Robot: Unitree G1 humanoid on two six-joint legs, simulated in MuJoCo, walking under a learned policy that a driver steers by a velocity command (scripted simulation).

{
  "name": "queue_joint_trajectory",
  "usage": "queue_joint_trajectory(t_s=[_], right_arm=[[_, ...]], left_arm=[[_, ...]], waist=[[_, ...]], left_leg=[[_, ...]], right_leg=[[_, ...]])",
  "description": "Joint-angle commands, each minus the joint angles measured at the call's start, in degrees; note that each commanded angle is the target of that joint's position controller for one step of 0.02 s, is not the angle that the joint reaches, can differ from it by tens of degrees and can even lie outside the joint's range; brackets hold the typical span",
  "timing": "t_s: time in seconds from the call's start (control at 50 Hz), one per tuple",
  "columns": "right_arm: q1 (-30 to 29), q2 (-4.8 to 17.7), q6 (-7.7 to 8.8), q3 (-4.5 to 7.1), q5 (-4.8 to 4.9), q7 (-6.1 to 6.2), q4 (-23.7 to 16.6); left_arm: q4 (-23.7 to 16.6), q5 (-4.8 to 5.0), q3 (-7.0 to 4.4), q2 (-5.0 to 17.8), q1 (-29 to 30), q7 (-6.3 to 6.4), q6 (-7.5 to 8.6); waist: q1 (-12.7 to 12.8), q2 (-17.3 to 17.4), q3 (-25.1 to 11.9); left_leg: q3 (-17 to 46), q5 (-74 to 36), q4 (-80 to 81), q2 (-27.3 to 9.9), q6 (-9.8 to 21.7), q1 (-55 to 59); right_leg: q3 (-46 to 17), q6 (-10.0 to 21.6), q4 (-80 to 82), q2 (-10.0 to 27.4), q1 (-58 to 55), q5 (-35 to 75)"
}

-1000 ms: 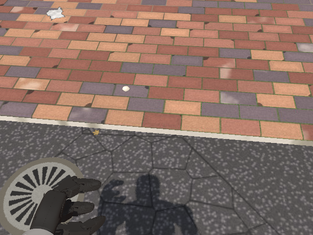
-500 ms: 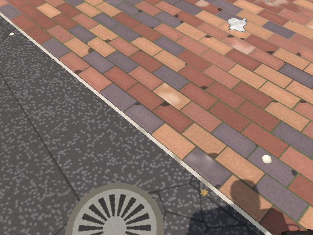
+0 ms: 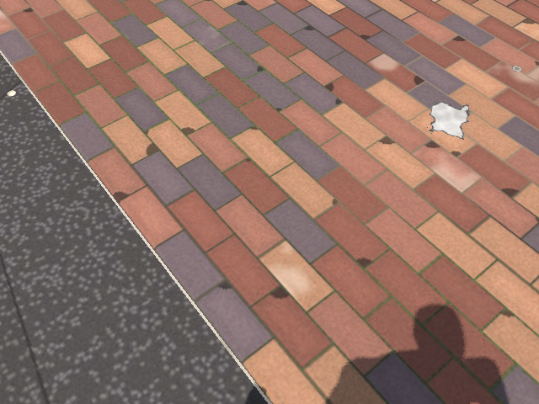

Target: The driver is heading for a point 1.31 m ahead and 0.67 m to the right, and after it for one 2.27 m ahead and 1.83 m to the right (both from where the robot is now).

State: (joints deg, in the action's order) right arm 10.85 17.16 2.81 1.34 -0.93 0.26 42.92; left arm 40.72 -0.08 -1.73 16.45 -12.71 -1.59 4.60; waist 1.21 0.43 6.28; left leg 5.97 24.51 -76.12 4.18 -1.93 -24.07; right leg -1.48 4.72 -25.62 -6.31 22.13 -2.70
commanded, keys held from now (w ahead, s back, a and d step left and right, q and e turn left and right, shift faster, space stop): e+shift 0.86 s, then shift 0.14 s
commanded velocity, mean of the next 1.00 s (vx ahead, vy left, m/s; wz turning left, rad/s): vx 0.06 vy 0.00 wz -0.84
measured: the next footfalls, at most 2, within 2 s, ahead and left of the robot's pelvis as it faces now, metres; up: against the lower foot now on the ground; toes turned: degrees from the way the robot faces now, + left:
left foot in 0.42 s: +0.28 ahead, +0.09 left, +0.00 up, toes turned -34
right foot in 0.90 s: +0.08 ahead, -0.08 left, +0.00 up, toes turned -55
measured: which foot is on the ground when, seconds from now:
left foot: up 0.00-0.40, down 0.42-0.90, up 0.92-1.00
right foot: down 0.00-0.42, up 0.44-0.88, down 0.90-1.00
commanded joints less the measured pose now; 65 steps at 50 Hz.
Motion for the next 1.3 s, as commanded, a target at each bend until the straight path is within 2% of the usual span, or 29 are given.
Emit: queue_joint_trajectory(t_s=[0.02,0.06,0.1,0.16,0.2,0.3,0.38,0.4,0.42,0.44,0.46,0.48,0.52,0.56,0.6,0.66,0.8,0.88,0.9,0.92,0.94,0.96,0.98,1.0,1.02,1.1,1.14,1.22,1.3], right_arm=[[4.06,5.4,-0.44,1.63,-0.5,1.08,-4.88],[2.6,3.76,-0.88,1.12,-0.63,1.7,-5.66],[0.28,4.08,-1.48,1.36,-0.36,2.09,-6.21],[-4.62,4.6,-2.34,1.77,0.57,2.21,-7.29],[-7.86,4.53,-2.18,1.97,0.99,2.17,-7.88],[-12.74,4.36,0.12,2.42,1.22,1.41,-8.45],[-8.15,6.04,1.4,3.87,1.83,0.32,-6.22],[-5.96,5.93,1.53,4.26,1.77,0.31,-4.98],[-5.84,7.02,0.95,4.52,1.33,0.59,-4.93],[-5.41,9.7,-0.28,4.66,-0.51,0.84,-6.2],[-4.35,8.41,-0.56,4.8,-1.49,0.77,-6.31],[-7.59,5.66,-0.86,4.23,-0.96,1.09,-7.74],[-10.53,3.58,-2.13,3.4,0.08,2.03,-9.05],[-9.85,4.18,-3.06,3.07,-0.31,3.09,-8.83],[-7.09,3.98,-3.7,2.93,-0.73,3.89,-8.44],[-3.24,5.67,-4.15,3.67,-1.05,4.22,-7.84],[-6.22,8.98,-3.78,5.6,0.21,2.14,-8.34],[-5.37,8.64,-3.27,6.22,2.76,0.59,-6.75],[-1.92,5.74,-3.26,5.47,2.86,0.18,-4.89],[-1.4,2.58,-3.3,4.28,0.25,-0.4,-6.45],[-4.84,2.81,-3.02,4.1,-0.72,0.0,-9.02],[-8.77,5.89,-3.15,4.92,0.77,0.53,-8.79],[-9.06,5.65,-3.34,4.98,1.86,0.96,-8.66],[-7.75,5.37,-3.7,5.03,1.32,1.58,-7.31],[-6.54,6.13,-4.09,5.21,0.76,1.83,-7.01],[1.53,2.75,-5.16,4.07,2.11,0.55,-2.04],[-1.39,1.51,-5.49,3.22,2.31,0.28,-3.26],[-5.33,5.12,-5.83,3.66,2.63,0.43,-7.58],[-4.21,3.27,-6.13,3.47,2.58,0.19,-8.96]], left_arm=[[-5.05,0.2,-3.02,9.13,0.38,0.63,-0.09],[-4.94,0.22,-3.5,10.01,-0.16,1.5,-0.88],[-5.05,0.46,-4.18,11.62,-1.39,2.68,-2.31],[-6.18,1.52,-4.58,11.86,-1.35,4.37,-4.65],[-6.75,1.43,-4.68,11.4,-1.59,5.15,-5.87],[-8.14,0.91,-5.32,10.44,-3.17,5.44,-7.29],[-10.71,1.53,-5.48,9.7,0.34,4.94,-7.75],[-11.13,1.84,-5.1,8.61,0.91,4.65,-7.82],[-10.18,1.36,-4.04,4.72,-4.54,4.15,-8.01],[-11.06,1.18,-4.01,4.84,-7.21,3.91,-7.94],[-11.33,1.09,-5.63,11.38,-9.06,3.25,-7.39],[-9.83,1.68,-6.7,14.52,-7.92,3.06,-7.59],[-8.74,1.68,-6.41,12.51,-6.34,3.53,-8.84],[-10.6,1.82,-5.07,9.11,-4.56,3.13,-9.12],[-12.33,2.41,-4.35,7.67,-1.47,3.22,-8.69],[-14.13,1.77,-3.84,6.54,2.04,3.25,-8.38],[-14.45,1.3,-3.31,4.82,2.59,1.71,-9.15],[-12.61,1.17,-4.64,4.87,0.04,1.37,-10.39],[-11.03,0.81,-5.6,6.81,-3.88,2.03,-10.12],[-11.21,1.04,-7.43,14.14,-7.3,2.88,-9.37],[-13.9,-1.83,-7.37,17.09,-4.18,2.72,-7.68],[-14.05,-2.49,-6.38,13.35,-3.33,2.06,-6.43],[-12.77,-1.95,-5.47,11.55,-1.05,2.22,-5.8],[-12.55,-0.81,-4.8,9.25,1.49,2.55,-5.75],[-12.64,0.07,-4.07,7.88,3.72,2.78,-5.83],[-10.56,-1.9,-0.58,0.07,5.78,2.98,-4.79],[-9.49,-2.58,-0.89,1.02,5.67,3.05,-4.66],[-8.44,-2.06,-3.75,8.25,3.32,3.78,-6.12],[-8.27,-1.56,-4.11,6.99,4.3,4.13,-6.54]], waist=[[-3.74,-1.0,-10.35],[-3.94,-2.57,-11.86],[-3.45,-3.21,-14.88],[-2.18,-4.86,-15.14],[-1.17,-7.15,-12.68],[1.42,-10.47,-10.33],[-0.59,-11.36,-10.58],[-1.42,-8.79,-10.81],[1.67,0.66,-14.65],[3.16,12.46,-14.13],[2.82,14.15,-15.57],[2.51,9.66,-12.43],[1.92,4.3,-8.92],[1.03,6.02,-6.76],[-0.87,7.49,-7.43],[-3.1,7.73,-10.35],[-1.82,9.12,-11.81],[0.44,7.13,-11.87],[1.52,1.24,-12.44],[1.07,-16.83,-11.72],[2.04,-20.24,-17.35],[5.17,-12.03,-18.68],[2.94,-10.77,-13.78],[1.36,-7.86,-11.66],[-0.06,-7.47,-10.21],[-2.48,-6.97,-11.83],[-1.11,-8.28,-9.3],[1.93,-9.41,-6.96],[1.5,-6.52,-6.78]], left_leg=[[1.66,-1.41,6.33,-3.19,-1.75,-6.68],[0.48,-3.07,14.08,-1.97,-3.19,-6.01],[1.23,-6.99,18.36,-0.57,-4.42,-6.0],[3.65,-12.01,23.29,0.45,-4.66,-8.45],[4.93,-12.88,26.62,0.8,-4.39,-10.14],[5.65,-11.15,36.05,2.03,-4.04,-8.01],[4.85,-14.81,51.69,1.16,-2.74,3.14],[4.26,-23.12,58.87,-1.28,-1.75,10.32],[11.72,-31.43,57.67,-11.33,2.69,21.84],[24.26,-49.82,54.44,-23.18,11.16,26.45],[29.79,-49.28,55.62,-29.57,16.87,22.88],[22.19,-42.55,55.26,-25.77,16.07,19.47],[10.63,-30.36,55.04,-17.66,11.59,14.62],[4.61,-30.65,57.06,-15.35,12.9,11.51],[1.73,-31.37,57.28,-15.58,14.54,15.82],[0.8,-38.33,56.26,-19.63,16.38,23.99],[-8.71,-34.37,56.16,-22.88,13.21,17.81],[-12.29,-31.02,48.17,-23.09,7.96,17.3],[-15.46,-26.72,39.64,-19.52,4.24,11.09],[-18.94,6.36,20.37,-12.61,-1.85,-9.54],[-10.46,15.8,3.41,-6.82,-5.11,-17.9],[-5.15,13.24,-3.09,-7.39,-4.59,-17.42],[-4.54,8.56,-3.43,-7.76,-3.37,-18.34],[-4.51,4.77,-2.36,-8.44,-3.07,-18.44],[-4.85,0.94,-0.47,-8.27,-3.35,-16.59],[-5.16,-6.72,6.56,-8.03,-4.44,-4.31],[-4.48,-6.71,19.25,-8.13,-4.69,-0.44],[-7.61,1.81,23.07,-8.1,-5.19,-3.86],[-7.33,4.84,20.91,-9.96,-4.41,-7.76]], right_leg=[[-21.03,10.59,7.82,14.74,-10.19,27.41],[-19.37,10.12,6.54,12.99,-7.62,32.3],[-21.08,8.95,5.28,12.51,-8.02,29.98],[-24.9,4.67,4.89,10.88,-9.56,12.26],[-27.52,3.27,5.23,9.94,-10.34,1.0],[-32.28,3.77,2.32,9.5,-15.19,4.45],[-35.65,1.95,-1.94,7.61,-15.36,8.94],[-33.52,0.19,-5.5,4.84,-11.8,0.1],[-26.6,-2.28,-16.01,0.08,-4.39,-24.88],[-15.43,-5.56,-29.05,-6.91,7.69,-41.05],[-12.61,-8.92,-42.91,-2.49,10.55,-39.49],[-10.51,-10.68,-48.65,0.81,11.18,-34.54],[-7.42,-11.5,-55.86,2.55,12.99,-26.39],[-2.66,-12.29,-59.84,3.84,14.41,-22.52],[-0.79,-13.09,-55.81,6.04,17.51,-20.12],[-0.21,-14.37,-48.77,9.17,20.16,-20.72],[4.47,-10.31,-25.84,11.74,3.82,-18.69],[6.95,-5.06,-3.77,8.65,-7.12,-10.6],[4.26,-2.53,3.75,6.9,-16.7,-4.26],[-13.94,2.73,2.45,19.51,-30.24,25.26],[-27.17,16.11,1.0,32.23,-25.92,35.51],[-23.21,17.06,3.04,30.16,-23.11,27.89],[-18.08,13.42,3.15,26.62,-19.49,21.56],[-14.93,9.95,2.44,23.35,-18.26,17.4],[-12.59,8.37,2.47,21.63,-15.78,17.13],[-3.03,6.86,3.58,18.68,-12.93,18.48],[0.15,5.31,3.81,17.75,-12.52,14.75],[-5.01,9.53,4.15,23.94,-15.63,13.4],[-5.98,10.85,3.94,27.44,-17.82,15.7]])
